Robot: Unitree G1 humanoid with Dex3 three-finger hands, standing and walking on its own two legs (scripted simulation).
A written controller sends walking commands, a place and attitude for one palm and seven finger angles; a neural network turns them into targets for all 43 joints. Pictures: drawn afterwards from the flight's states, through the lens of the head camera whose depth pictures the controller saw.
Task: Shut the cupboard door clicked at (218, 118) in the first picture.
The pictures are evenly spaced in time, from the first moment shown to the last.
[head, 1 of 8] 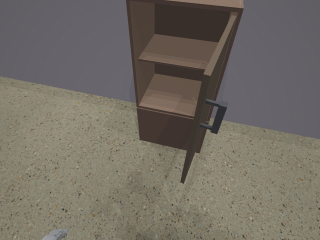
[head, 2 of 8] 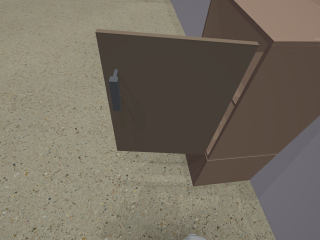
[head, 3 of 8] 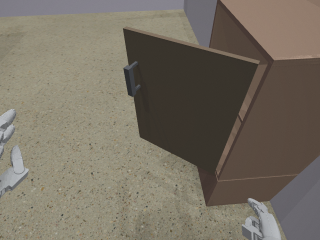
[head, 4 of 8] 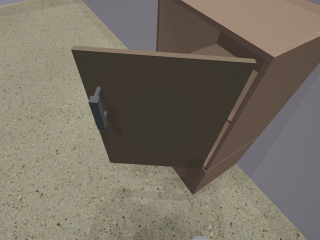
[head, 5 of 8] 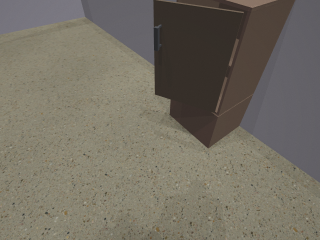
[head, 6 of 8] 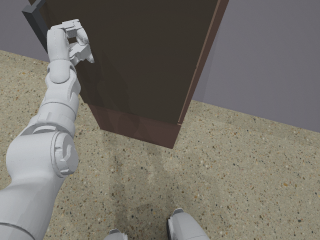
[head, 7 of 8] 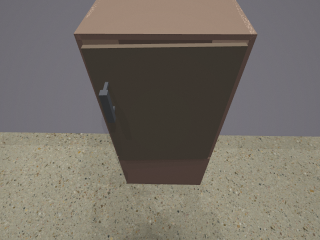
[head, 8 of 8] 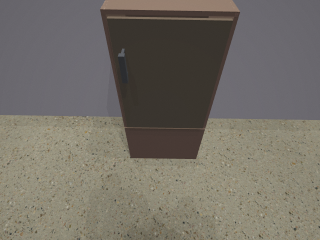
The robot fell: no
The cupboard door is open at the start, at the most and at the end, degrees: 82 82 0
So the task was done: yes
